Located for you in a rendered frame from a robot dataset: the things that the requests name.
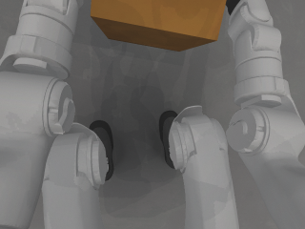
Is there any carton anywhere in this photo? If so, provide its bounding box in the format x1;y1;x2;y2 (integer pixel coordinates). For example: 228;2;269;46
90;0;227;52

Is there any robot right upper arm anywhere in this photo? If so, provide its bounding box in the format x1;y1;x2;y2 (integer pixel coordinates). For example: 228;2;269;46
226;105;305;229

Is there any robot right foot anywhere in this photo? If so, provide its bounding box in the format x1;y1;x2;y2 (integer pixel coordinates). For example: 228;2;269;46
159;111;178;169

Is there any robot left forearm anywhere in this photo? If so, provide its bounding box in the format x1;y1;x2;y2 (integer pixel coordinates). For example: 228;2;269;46
0;0;84;80

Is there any robot left upper arm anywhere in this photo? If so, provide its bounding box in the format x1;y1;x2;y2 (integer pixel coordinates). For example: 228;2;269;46
0;71;75;229

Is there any robot right hand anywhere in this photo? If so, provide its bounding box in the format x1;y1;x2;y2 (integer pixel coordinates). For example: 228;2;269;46
226;0;240;15

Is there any robot right forearm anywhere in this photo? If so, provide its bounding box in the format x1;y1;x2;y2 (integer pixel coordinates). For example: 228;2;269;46
227;0;301;118

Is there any robot right thigh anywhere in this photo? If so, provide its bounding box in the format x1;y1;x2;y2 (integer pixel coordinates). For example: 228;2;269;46
169;114;239;229

